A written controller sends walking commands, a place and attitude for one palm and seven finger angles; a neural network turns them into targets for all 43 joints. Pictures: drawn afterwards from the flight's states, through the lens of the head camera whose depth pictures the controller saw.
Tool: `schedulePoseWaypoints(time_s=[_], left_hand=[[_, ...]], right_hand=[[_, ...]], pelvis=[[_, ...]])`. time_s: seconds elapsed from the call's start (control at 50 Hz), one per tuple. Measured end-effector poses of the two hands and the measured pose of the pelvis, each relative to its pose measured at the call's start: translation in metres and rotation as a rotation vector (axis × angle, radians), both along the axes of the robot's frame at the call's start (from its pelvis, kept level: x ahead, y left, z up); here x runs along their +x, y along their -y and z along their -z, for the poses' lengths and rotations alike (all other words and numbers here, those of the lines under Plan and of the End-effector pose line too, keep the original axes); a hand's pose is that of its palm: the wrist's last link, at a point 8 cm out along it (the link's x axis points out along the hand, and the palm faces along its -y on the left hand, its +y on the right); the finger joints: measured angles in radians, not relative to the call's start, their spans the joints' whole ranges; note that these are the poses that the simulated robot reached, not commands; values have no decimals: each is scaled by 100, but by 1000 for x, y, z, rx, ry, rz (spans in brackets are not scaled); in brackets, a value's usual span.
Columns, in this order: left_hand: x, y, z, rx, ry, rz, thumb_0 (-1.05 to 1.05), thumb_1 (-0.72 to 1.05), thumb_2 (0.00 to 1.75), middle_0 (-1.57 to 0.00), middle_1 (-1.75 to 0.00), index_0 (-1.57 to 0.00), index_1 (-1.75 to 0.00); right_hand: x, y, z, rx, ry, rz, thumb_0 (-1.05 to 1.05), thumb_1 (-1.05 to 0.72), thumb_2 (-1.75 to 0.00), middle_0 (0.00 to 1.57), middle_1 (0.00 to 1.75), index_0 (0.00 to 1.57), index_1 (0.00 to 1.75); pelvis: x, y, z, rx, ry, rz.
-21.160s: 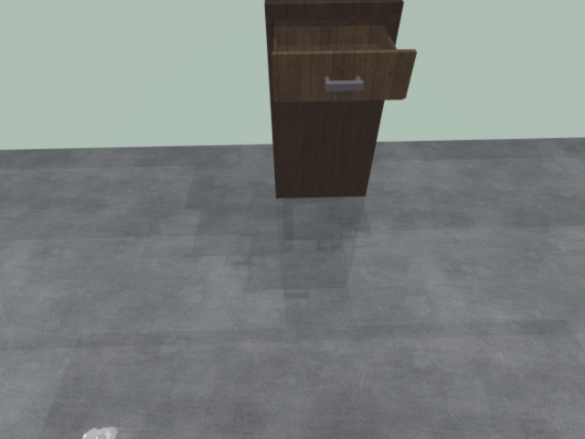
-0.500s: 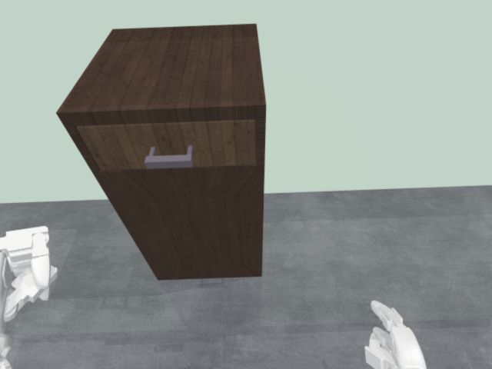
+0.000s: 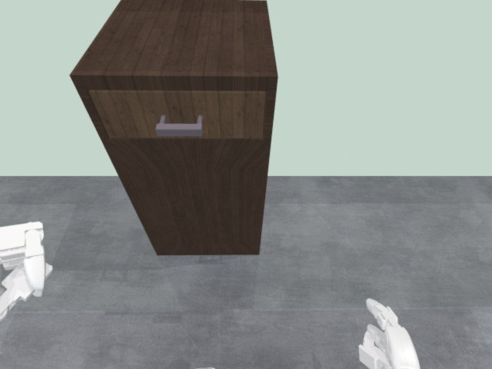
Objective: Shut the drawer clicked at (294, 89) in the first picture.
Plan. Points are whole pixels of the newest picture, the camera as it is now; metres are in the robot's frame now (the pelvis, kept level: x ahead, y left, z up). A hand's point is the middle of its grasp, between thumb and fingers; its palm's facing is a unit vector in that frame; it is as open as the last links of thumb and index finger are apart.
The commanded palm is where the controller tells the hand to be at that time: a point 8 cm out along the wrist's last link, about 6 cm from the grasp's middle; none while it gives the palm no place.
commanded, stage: step back with the hand held close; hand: left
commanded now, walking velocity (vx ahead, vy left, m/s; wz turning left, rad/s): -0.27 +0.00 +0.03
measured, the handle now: (180, 124) +0.63 +0.20 +0.01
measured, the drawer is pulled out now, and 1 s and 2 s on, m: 0.00 0.00 0.00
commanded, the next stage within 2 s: stop stepping back and stand still in 0.68 s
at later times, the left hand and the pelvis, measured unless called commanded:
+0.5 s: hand out of the picture +0.13 +0.25 +0.18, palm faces +0.38 -0.78 -0.49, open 3.2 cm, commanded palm +0.05 +0.29 +0.19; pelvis -0.06 +0.01 +0.00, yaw +3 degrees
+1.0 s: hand out of the picture +0.05 +0.23 +0.18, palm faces +0.25 -0.83 -0.50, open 3.2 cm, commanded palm -0.01 +0.27 +0.19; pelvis -0.15 +0.00 +0.00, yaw -2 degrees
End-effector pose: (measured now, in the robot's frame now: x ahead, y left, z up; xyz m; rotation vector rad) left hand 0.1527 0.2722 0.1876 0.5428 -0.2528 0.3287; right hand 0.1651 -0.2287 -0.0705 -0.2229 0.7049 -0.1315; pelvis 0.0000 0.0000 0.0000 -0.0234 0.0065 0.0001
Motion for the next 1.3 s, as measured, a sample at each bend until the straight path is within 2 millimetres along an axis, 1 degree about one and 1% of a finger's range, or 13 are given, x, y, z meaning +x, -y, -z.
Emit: schedulePoseWaypoints(time_s=[0.2, 0.36, 0.44, 0.56, 0.68, 0.76, 0.84, 0.94, 1.0, 1.06, 1.12, 1.18, 1.3], left_hand=[[-22, -4, -6, 85, 32, -21, 1, 88, 90, -141, -160, -141, -160], [-41, 3, -2, 17, 46, 41, 1, 88, 90, -141, -160, -141, -160], [-53, -10, -1, 47, 60, 55, 1, 88, 90, -141, -160, -141, -160], [-76, -27, -14, 36, 91, -3, 1, 88, 90, -141, -160, -141, -160], [-93, -9, -13, -40, 108, 37, 1, 89, 90, -141, -160, -141, -160], [-98, 14, -11, -10, 119, 148, 1, 89, 90, -141, -160, -141, -160], [-103, 24, -19, 15, 142, 238, 1, 88, 90, -141, -160, -141, -160], [-112, 12, -13, 33, 71, 198, 1, 88, 90, -141, -160, -141, -160], [-134, 3, -11, 49, 3, 144, 1, 88, 90, -141, -160, -141, -160], [-154, -4, -9, 26, 3, 98, 1, 88, 90, -141, -160, -141, -160], [-159, -10, -1, -26, 63, 54, 1, 88, 90, -141, -160, -141, -160], [-156, -15, 6, -73, 73, 23, 1, 88, 90, -141, -160, -141, -160], [-163, 2, -9, -16, 60, 81, 2, 89, 90, -141, -160, -141, -160]], right_hand=[[-21, 11, 7, -22, -20, -6, 1, -90, -90, 21, 30, 20, 30], [-35, 17, 2, -47, -44, 12, 1, -91, -90, 20, 30, 20, 30], [-46, 12, -4, -74, -26, 25, 1, -91, -90, 20, 30, 20, 30], [-65, -7, -15, -51, -9, -12, 1, -91, -90, 20, 30, 20, 30], [-85, -21, -12, -11, -7, -67, 1, -90, -90, 20, 30, 20, 30], [-109, -15, 2, 4, -14, -50, 1, -90, -90, 21, 30, 20, 30], [-145, 0, 5, -5, -30, 51, 1, -90, -90, 21, 30, 20, 30], [-187, 20, 4, -28, -46, 151, 1, -90, -90, 21, 30, 20, 30], [-206, 29, 2, -38, -73, 154, 1, -91, -90, 20, 30, 20, 30], [-219, 35, 1, -66, -106, 161, 1, -91, -90, 20, 30, 20, 30], [-221, 37, 4, -109, -100, 154, 1, -91, -90, 20, 30, 20, 30], [-215, 27, 1, -97, -66, 137, 2, -91, -90, 20, 30, 19, 30], [-199, -3, -13, 3, 66, 64, 1, -91, -90, 20, 30, 20, 30]], pelvis=[[-19, 8, 5, 0, -6, -41], [-40, 4, 4, -9, -10, -46], [-52, -4, 6, -26, -3, -42], [-68, -5, -5, -70, -31, -40], [-92, 1, -8, -52, -79, 11], [-120, 6, 1, -37, -61, 63], [-127, 3, 4, -37, -20, 78], [-140, 3, 2, -31, 0, 37], [-150, 5, -1, -21, 1, 27], [-148, 1, -2, -7, 3, 57], [-149, -7, 3, -18, 4, 34], [-160, -9, 0, 9, 23, 47], [-179, -2, -6, 9, 26, 38]])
